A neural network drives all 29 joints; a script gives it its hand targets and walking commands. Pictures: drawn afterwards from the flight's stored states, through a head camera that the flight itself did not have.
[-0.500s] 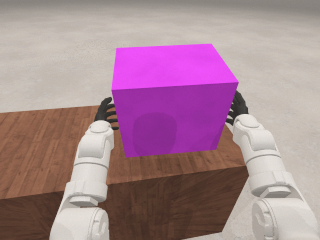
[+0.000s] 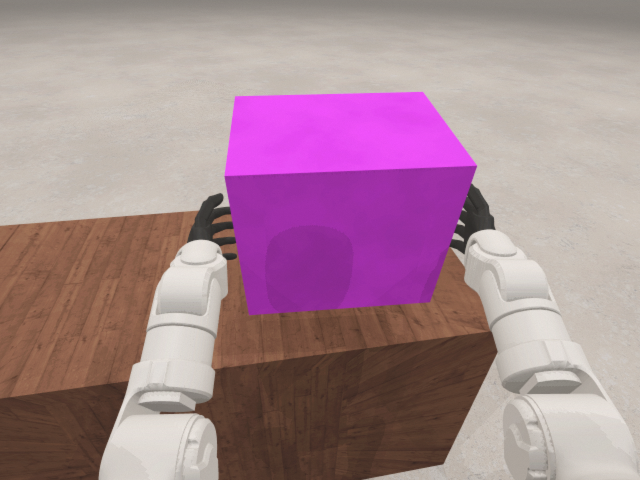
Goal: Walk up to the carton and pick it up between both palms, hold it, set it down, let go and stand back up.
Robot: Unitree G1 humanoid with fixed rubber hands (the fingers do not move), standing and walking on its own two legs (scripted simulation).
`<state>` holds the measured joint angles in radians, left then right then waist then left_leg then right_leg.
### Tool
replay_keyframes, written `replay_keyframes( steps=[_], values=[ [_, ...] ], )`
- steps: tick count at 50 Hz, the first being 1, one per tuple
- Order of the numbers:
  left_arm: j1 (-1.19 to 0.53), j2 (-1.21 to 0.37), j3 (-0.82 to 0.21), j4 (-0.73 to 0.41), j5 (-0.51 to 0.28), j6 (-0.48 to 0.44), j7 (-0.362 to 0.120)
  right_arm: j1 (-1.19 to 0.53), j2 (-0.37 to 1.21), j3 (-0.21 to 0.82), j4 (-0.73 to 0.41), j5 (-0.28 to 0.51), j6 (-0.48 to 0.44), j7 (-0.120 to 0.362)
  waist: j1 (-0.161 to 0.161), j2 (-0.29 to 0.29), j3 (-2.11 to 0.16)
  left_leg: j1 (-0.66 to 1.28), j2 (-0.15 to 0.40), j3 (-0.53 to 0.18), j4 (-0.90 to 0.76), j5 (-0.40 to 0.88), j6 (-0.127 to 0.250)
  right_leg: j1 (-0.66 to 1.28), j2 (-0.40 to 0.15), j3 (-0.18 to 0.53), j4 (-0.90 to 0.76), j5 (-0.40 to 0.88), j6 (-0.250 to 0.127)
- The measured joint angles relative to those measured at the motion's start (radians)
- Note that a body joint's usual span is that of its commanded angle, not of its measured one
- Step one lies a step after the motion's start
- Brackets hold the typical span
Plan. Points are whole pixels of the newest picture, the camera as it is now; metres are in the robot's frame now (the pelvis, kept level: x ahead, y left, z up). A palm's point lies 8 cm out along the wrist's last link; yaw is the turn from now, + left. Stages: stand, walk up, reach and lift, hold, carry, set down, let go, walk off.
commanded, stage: hold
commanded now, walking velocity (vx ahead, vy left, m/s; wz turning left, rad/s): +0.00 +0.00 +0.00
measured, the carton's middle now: (336, 203) +0.46 +0.02 +0.19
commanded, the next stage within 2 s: none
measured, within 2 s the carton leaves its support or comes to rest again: neither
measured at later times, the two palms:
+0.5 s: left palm (201, 254) +0.36 +0.19 +0.17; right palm (473, 238) +0.39 -0.15 +0.18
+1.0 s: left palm (205, 253) +0.37 +0.19 +0.17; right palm (476, 245) +0.39 -0.16 +0.18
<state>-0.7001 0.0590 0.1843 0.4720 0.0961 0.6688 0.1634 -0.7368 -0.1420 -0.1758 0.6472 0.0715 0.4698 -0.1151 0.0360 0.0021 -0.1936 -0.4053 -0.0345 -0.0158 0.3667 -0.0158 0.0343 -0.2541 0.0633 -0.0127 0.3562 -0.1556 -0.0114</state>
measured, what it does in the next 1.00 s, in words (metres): stands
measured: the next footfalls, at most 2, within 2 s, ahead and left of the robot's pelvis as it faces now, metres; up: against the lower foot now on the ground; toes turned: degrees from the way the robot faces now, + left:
none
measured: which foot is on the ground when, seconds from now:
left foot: down 0.00-1.00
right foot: down 0.00-1.00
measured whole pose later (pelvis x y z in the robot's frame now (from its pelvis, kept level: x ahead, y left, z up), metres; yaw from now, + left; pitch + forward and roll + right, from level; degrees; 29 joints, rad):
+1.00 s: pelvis +0.00 +0.00 +0.00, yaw +0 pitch +3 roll -3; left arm -0.70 0.06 0.18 0.49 0.10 0.69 0.15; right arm -0.73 -0.14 -0.18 0.68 0.07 0.47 -0.11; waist 0.04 0.00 -0.19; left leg -0.40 -0.03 -0.02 0.37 -0.01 0.03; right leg -0.25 0.06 -0.01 0.36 -0.16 -0.01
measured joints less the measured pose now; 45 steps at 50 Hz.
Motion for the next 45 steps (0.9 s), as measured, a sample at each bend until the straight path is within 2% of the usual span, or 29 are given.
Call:
replay_keyframes(
  steps=[8,17,27,36,45],
  values=[
    [0.002,-0.001,0.0,0.006,0.004,0.037,-0.001,0.004,0.0,0.0,0.054,0.0,-0.002,0.012,0.0,0.0,0.0,0.0,0.0,0.0,0.0,0.0,0.0,0.0,0.0,0.0,0.0,0.0,0.0],
    [0.0,-0.004,0.0,-0.012,0.002,-0.009,-0.001,0.01,0.0,0.0,-0.049,0.0,0.006,-0.009,0.0,0.0,0.0,0.0,0.0,0.0,0.0,0.0,0.0,0.0,0.0,0.0,0.0,0.0,0.0],
    [-0.001,0.011,0.0,0.008,0.016,0.047,-0.021,-0.032,0.0,0.0,0.076,0.0,0.003,0.009,0.0,0.0,0.0,0.001,0.0,0.0,-0.001,0.0,0.0,0.0,0.0,0.0,0.0,0.0,0.0],
    [-0.004,0.003,0.0,0.004,0.003,0.005,-0.015,0.004,0.0,0.0,-0.003,0.0,0.0,-0.002,0.0,0.0,0.0,0.001,0.0,0.0,-0.001,0.001,0.0,0.0,0.0,0.0,0.0,0.0,0.0],
    [-0.007,0.006,0.0,0.014,0.003,0.024,-0.011,-0.008,0.0,0.0,0.045,0.0,-0.002,0.004,0.0,0.0,0.0,0.001,0.0,0.0,-0.002,0.001,0.0,0.0,0.0,0.0,0.0,0.0,0.0]
  ],
)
